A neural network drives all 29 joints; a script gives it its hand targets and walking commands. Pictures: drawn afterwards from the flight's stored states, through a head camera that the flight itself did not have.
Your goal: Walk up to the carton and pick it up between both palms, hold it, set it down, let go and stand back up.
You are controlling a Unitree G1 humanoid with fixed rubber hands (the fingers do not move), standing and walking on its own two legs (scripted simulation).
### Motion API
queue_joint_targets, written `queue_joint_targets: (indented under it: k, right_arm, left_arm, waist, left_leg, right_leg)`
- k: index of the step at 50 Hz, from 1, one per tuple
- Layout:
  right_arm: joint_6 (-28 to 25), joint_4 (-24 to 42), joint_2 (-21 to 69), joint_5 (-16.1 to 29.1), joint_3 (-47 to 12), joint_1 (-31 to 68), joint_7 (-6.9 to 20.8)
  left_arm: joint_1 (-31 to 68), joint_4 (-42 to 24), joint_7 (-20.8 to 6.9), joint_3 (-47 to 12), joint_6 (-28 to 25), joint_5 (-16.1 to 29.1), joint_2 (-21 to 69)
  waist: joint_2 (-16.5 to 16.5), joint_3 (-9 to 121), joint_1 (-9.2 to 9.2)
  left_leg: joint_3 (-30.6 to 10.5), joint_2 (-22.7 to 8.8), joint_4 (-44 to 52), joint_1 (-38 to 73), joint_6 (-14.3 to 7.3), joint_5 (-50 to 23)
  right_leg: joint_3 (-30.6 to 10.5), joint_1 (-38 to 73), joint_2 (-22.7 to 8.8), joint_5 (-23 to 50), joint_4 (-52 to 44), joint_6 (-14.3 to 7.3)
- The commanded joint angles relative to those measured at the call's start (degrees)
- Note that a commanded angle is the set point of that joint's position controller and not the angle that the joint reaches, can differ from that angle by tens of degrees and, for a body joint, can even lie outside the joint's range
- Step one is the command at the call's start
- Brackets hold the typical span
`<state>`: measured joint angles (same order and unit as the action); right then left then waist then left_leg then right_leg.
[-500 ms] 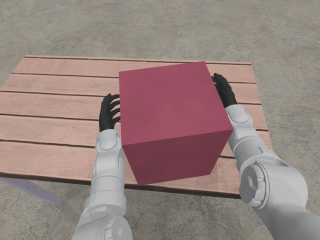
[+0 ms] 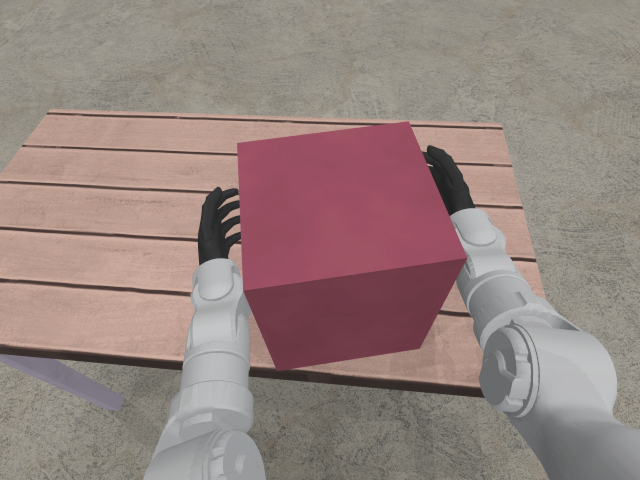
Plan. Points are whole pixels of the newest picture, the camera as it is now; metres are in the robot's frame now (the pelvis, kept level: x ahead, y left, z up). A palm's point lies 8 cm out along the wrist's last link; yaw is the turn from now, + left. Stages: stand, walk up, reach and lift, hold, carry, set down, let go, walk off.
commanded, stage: reach and lift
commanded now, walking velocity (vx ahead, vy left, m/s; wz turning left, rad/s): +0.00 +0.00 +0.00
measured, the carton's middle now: (337, 256) +0.41 +0.06 +0.02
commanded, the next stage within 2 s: none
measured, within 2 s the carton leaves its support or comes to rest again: leaves its support in 0.56 s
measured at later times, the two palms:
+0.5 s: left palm (216, 257) +0.36 +0.20 +0.06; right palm (455, 205) +0.48 -0.08 +0.08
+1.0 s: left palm (199, 274) +0.34 +0.21 +0.06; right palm (444, 207) +0.46 -0.07 +0.09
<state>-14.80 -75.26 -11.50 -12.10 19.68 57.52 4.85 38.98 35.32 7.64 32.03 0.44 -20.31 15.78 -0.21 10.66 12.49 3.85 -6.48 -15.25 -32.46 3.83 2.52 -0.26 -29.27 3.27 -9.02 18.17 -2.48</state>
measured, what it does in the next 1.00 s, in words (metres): stands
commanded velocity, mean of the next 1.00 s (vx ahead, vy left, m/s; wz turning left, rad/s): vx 0.00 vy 0.00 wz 0.00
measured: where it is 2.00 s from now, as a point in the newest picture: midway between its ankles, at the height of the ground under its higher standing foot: outside the picture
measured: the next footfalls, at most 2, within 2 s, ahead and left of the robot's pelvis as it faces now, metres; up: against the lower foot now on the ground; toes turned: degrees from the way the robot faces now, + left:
none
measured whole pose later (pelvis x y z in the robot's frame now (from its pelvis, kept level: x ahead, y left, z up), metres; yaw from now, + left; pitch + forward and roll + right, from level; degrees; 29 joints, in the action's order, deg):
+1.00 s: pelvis -0.02 +0.00 +0.00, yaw +2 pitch +21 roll -1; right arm -16.1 -83.0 -12.9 -6.5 11.0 60.8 2.0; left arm 37.9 40.6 11.7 24.1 1.5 -12.4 10.9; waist -0.9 14.9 11.3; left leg 2.1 -6.5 -18.3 -37.2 3.5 1.6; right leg 3.0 -32.5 2.9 -8.2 20.1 -2.5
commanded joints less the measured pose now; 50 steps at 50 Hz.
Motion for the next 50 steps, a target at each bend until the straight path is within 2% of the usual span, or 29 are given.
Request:
queue_joint_targets:
  k: [1,10,17,24,30,38,42,50]
  right_arm:
    - [-3.0,4.2,26.6,-2.5,-7.7,29.4,5.6]
    - [-3.6,3.6,26.6,-2.3,-8.6,29.9,5.4]
    - [-6.4,3.7,26.6,-2.2,-10.3,33.0,4.8]
    - [-9.0,1.4,25.8,-2.7,-11.6,34.7,4.5]
    - [-9.8,-1.5,24.9,-2.7,-12.0,35.9,4.3]
    - [-7.8,-2.8,26.4,-0.7,-12.4,37.3,4.4]
    - [-6.4,-2.0,27.9,0.7,-12.9,38.0,4.5]
    - [-3.6,1.3,31.1,3.4,-15.1,38.8,4.3]
  left_arm:
    - [27.2,0.4,-1.6,-14.8,-1.2,-0.9,21.0]
    - [27.5,0.6,-1.1,-15.4,-1.4,-0.5,21.7]
    - [30.4,0.4,-0.6,-16.9,-3.0,0.2,22.9]
    - [32.9,2.9,-0.5,-17.2,-4.5,0.7,22.6]
    - [35.5,4.8,-0.3,-17.5,-5.2,1.4,21.7]
    - [40.4,2.9,0.7,-20.3,-4.4,3.7,21.1]
    - [42.9,0.5,1.2,-22.6,-3.5,5.4,21.2]
    - [47.0,-4.6,1.9,-28.8,-1.3,9.1,22.3]
  waist:
    - [-9.0,32.0,0.5]
    - [-8.9,32.6,0.46]
    - [-9.3,35.9,0.16]
    - [-10.2,38.4,0.11]
    - [-10.5,38.8,0.39]
    - [-9.2,40.2,0.39]
    - [-8.1,41.3,-0.1]
    - [-6.7,42.5,-2.38]
  left_leg:
    - [4.4,3.8,-5.4,22.2,-5.2,-22.9]
    - [4.1,3.6,-5.5,21.5,-5.2,-23.0]
    - [3.6,3.5,-6.3,20.3,-5.0,-23.9]
    - [3.6,3.5,-5.8,17.6,-5.2,-20.8]
    - [3.7,3.7,-5.0,16.2,-5.5,-16.4]
    - [2.9,4.0,-5.6,18.3,-5.5,-14.1]
    - [2.3,4.2,-6.2,19.8,-5.2,-14.5]
    - [0.6,4.7,-7.8,23.5,-4.3,-16.4]
  right_leg:
    - [3.7,15.3,-1.4,29.3,1.9,4.0]
    - [3.5,15.1,-1.4,30.3,2.1,4.0]
    - [3.6,16.1,-1.3,35.2,3.3,4.2]
    - [3.9,18.0,-1.2,36.9,4.2,4.3]
    - [4.3,17.5,-0.9,32.2,3.9,4.1]
    - [4.4,14.7,-0.4,24.2,2.8,3.5]
    - [4.4,13.7,-0.3,22.4,2.6,3.4]
    - [4.6,12.8,-0.5,21.9,2.5,3.8]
